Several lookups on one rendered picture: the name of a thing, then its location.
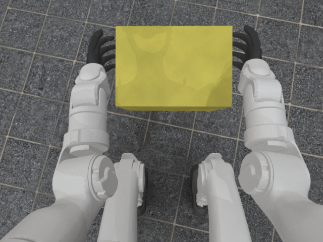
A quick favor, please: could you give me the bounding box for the robot left forearm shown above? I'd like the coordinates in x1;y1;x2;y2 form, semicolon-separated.
52;63;111;193

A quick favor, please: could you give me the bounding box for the robot left hand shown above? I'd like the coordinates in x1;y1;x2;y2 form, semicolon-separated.
86;29;116;73

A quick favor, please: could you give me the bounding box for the robot right forearm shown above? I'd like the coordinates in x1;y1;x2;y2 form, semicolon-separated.
237;58;310;175

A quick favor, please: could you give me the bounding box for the robot right hand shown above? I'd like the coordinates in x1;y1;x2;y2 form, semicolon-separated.
232;25;262;70

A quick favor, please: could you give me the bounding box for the robot left upper arm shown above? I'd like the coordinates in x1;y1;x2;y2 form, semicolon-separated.
0;154;118;242

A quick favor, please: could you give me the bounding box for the robot left thigh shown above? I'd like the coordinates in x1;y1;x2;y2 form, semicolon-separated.
97;159;145;242

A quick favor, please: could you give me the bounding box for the left robot shin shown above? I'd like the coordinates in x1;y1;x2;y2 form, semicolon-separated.
114;153;143;206

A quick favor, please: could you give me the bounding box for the carton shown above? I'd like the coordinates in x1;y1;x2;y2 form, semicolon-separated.
116;26;233;111

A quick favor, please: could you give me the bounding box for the robot right upper arm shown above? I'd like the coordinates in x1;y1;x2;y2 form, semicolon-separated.
238;150;323;242

